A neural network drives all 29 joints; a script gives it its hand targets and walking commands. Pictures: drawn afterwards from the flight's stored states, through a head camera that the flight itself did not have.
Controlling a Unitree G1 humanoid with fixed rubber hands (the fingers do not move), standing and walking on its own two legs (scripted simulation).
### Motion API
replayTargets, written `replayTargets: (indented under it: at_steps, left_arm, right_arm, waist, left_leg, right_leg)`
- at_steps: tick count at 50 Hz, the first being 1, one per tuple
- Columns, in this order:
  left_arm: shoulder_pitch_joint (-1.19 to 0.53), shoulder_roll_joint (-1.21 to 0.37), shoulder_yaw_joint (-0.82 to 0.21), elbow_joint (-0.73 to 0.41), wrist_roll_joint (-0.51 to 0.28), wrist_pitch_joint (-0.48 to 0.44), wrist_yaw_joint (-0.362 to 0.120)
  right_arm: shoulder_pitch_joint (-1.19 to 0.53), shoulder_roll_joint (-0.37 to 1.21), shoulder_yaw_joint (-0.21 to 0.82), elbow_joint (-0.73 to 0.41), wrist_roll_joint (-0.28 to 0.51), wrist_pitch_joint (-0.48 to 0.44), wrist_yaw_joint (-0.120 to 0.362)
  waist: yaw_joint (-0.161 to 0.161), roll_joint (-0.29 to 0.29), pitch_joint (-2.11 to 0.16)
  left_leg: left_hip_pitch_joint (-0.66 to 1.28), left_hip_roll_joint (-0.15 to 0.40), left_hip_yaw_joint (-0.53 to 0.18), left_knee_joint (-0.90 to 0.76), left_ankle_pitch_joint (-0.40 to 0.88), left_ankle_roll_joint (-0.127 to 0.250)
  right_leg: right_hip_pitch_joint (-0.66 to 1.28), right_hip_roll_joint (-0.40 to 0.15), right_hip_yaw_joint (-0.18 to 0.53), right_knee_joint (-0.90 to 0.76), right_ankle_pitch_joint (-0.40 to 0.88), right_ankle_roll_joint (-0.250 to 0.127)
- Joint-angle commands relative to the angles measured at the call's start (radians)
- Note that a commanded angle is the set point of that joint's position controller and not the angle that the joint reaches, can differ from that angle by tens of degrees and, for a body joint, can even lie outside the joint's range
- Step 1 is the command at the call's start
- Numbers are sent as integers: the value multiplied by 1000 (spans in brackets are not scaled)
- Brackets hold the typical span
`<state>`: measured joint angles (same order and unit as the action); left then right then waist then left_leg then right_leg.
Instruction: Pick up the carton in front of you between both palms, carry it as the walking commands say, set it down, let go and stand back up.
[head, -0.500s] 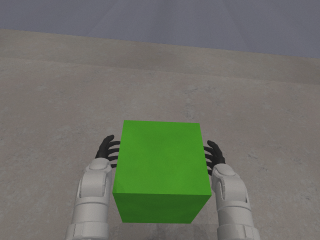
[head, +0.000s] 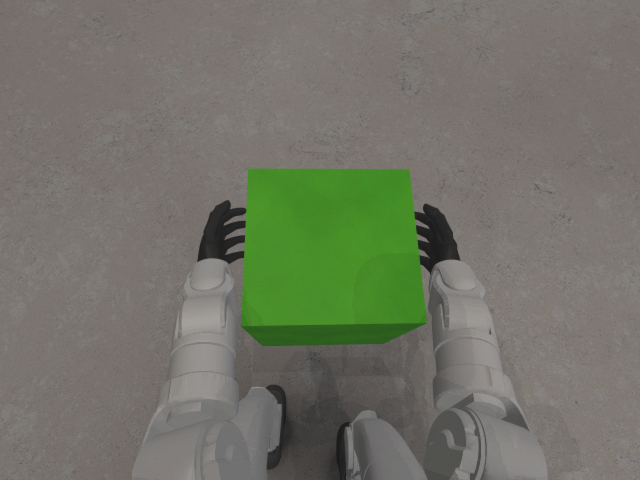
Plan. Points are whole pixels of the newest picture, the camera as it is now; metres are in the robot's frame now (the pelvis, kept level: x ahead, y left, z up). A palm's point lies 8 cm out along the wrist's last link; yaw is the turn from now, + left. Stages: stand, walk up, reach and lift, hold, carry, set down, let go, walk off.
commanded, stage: set down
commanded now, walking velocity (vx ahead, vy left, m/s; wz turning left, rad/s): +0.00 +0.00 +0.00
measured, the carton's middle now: (326, 269) +0.38 +0.00 -0.12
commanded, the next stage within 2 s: none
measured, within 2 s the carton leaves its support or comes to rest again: neither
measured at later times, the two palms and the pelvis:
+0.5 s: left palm (234, 264) +0.41 +0.15 -0.20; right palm (404, 256) +0.44 -0.14 -0.20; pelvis -0.02 -0.04 -0.13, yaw -1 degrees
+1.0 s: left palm (242, 271) +0.45 +0.16 -0.36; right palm (379, 259) +0.50 -0.13 -0.36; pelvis -0.04 -0.02 -0.25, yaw -3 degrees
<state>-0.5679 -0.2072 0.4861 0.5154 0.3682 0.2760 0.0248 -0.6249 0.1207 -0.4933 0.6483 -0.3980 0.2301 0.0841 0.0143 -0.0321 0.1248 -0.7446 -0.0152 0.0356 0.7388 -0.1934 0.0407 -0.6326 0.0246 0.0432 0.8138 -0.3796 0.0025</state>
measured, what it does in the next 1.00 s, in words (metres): lowers itself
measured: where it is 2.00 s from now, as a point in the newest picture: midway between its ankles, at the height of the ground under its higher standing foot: (309, 461)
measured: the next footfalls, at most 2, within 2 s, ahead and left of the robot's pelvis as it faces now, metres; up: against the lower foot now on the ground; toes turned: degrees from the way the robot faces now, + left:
none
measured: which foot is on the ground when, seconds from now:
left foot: down 0.00-1.00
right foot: down 0.00-1.00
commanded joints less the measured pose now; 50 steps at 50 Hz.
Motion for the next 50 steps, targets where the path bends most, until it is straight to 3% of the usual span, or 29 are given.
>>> replayTargets:
  at_steps: [1, 5, 9, 15, 22, 34, 42, 50]
  left_arm:
    - [-443, -700, -484, 60, -131, -122, -113]
    - [-530, -738, -640, -22, -197, -175, -107]
    - [-563, -727, -699, -59, -229, -156, -124]
    - [-631, -749, -612, 12, -200, -59, -204]
    - [-732, -741, -493, 108, -175, -3, -258]
    - [-934, -725, -505, 84, -236, 12, -233]
    - [-1043, -699, -497, 82, -256, 31, -192]
    - [-1179, -641, -467, 81, -271, 31, -163]
  right_arm:
    - [-442, 670, 442, 40, 154, -124, 137]
    - [-522, 730, 602, -31, 251, -172, 121]
    - [-579, 762, 687, -88, 305, -148, 98]
    - [-638, 846, 631, -6, 276, -45, 111]
    - [-750, 844, 546, 66, 248, 3, 114]
    - [-941, 774, 582, 58, 304, 9, 87]
    - [-1072, 722, 600, 76, 343, 24, 102]
    - [-1173, 635, 568, 133, 349, 25, 109]
  waist:
    - [-11, 29, -676]
    - [16, 28, -1009]
    - [44, 25, -1180]
    - [62, -16, -1045]
    - [70, -29, -1028]
    - [81, -2, -1246]
    - [102, -15, -1275]
    - [100, -2, -1226]
  left_leg:
    - [556, -57, -157, 120, 368, -53]
    - [584, -64, -151, 279, 531, -41]
    - [427, -84, -102, 375, 486, -44]
    - [6, -107, -40, 438, 183, -46]
    - [-228, -111, -21, 551, 132, -38]
    - [-421, -110, 1, 754, 177, -68]
    - [-405, -108, 2, 859, 174, -78]
    - [-424, -102, -3, 956, 145, -86]
  right_leg:
    - [-339, 110, 17, -14, 146, -39]
    - [-489, 124, 17, 85, 213, -19]
    - [-522, 130, 29, 172, 257, 3]
    - [-579, 135, 35, 252, 138, 16]
    - [-706, 138, 29, 352, 119, 16]
    - [-818, 161, -9, 588, 169, 12]
    - [-1013, 176, -51, 710, 73, 9]
    - [-1182, 172, -68, 810, -6, 0]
